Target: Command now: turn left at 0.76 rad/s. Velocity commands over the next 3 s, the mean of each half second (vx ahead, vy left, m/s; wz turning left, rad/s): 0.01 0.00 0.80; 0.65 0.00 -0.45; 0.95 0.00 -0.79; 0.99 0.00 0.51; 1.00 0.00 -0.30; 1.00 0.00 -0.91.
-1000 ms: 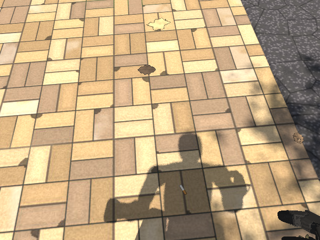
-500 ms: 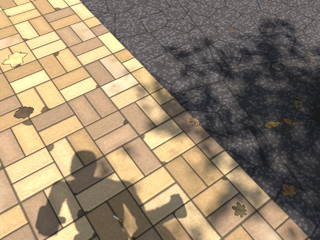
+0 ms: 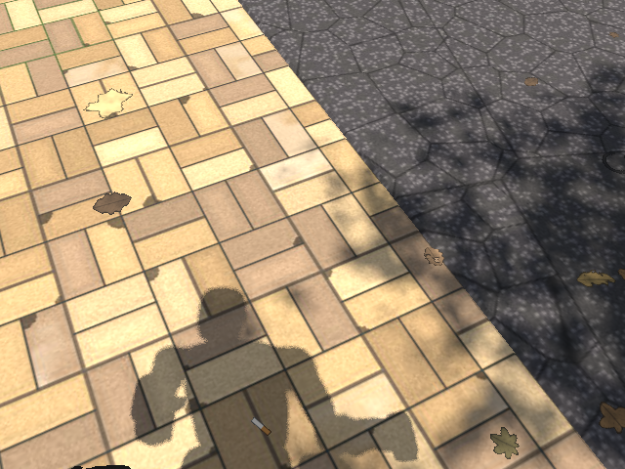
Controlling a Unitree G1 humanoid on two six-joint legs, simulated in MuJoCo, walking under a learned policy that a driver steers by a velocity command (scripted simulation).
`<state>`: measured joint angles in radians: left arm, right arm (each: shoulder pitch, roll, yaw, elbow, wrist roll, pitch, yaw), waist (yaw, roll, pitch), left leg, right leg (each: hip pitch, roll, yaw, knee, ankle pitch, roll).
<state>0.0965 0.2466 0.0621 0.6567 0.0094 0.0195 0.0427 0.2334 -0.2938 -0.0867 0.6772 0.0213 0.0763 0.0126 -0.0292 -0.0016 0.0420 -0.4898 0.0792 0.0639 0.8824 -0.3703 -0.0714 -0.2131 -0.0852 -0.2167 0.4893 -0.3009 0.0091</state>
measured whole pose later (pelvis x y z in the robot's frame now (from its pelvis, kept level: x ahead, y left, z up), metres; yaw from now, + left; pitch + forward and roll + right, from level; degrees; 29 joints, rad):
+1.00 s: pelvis +0.28 +0.10 -0.01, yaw +7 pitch +5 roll +2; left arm 0.60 0.27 0.08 0.91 0.00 -0.04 -0.01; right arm -0.01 -0.28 0.00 0.56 -0.03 -0.06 0.03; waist 0.15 0.01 0.00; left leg -0.51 -0.03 -0.03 0.53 -0.22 -0.02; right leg 0.04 0.05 0.33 0.38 -0.47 -0.07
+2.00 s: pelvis +1.16 +0.01 -0.03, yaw +2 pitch -1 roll +0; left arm 0.25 0.25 0.00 0.81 0.04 -0.09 0.01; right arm 0.31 -0.32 -0.06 0.84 -0.02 -0.01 0.02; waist -0.05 0.02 0.05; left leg -0.42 -0.17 0.09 0.69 -0.26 0.22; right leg -0.24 0.02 -0.01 1.44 -0.37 -0.01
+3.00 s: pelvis +2.14 -0.12 +0.00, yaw -37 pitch +2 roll +3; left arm 0.11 0.38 0.07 0.68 0.03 0.00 -0.06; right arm 0.42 -0.34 -0.06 0.85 -0.03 -0.10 -0.01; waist -0.04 -0.06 0.00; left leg -0.07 0.02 0.18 0.36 -0.33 -0.03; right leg -0.72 -0.04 -0.02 1.25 -0.21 -0.10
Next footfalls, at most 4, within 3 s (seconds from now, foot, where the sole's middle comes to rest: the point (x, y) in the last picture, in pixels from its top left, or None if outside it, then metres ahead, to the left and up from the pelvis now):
0.08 left None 0.05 0.13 -0.77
0.64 right None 0.14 -0.05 -0.77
1.00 left None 0.40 0.25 -0.77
1.46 right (311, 312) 0.82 0.00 -0.77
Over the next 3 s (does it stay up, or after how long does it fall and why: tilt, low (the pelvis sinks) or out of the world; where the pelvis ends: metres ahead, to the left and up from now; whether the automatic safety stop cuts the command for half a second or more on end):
stays up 2.14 -0.12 0.00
